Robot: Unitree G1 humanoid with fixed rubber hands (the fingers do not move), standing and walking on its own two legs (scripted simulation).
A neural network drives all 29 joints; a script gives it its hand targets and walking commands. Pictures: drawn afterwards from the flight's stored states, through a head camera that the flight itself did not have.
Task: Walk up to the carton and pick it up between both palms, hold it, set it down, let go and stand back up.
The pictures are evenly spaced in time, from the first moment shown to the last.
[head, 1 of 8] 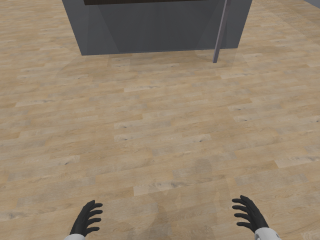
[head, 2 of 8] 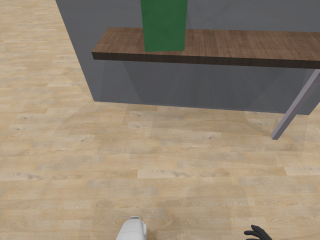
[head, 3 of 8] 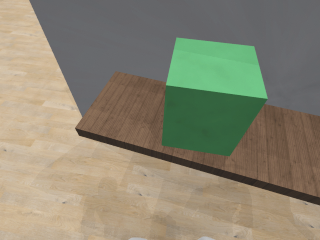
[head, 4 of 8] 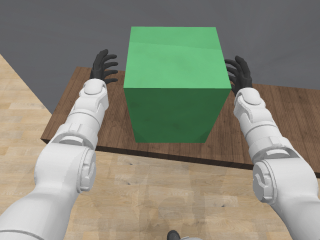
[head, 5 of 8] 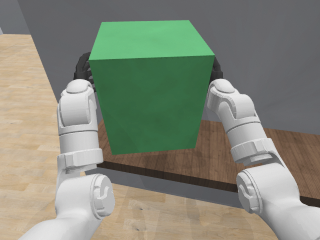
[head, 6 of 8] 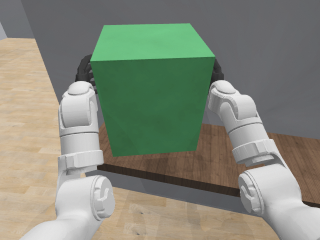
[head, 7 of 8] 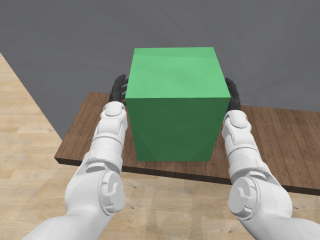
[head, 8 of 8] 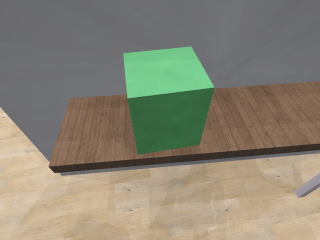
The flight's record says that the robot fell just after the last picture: no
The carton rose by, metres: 0.22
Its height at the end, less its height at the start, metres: +0.00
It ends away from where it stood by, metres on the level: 0.01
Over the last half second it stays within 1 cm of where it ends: yes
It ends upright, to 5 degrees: yes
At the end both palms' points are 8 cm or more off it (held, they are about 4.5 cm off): yes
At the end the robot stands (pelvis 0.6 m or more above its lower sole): yes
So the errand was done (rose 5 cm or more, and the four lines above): yes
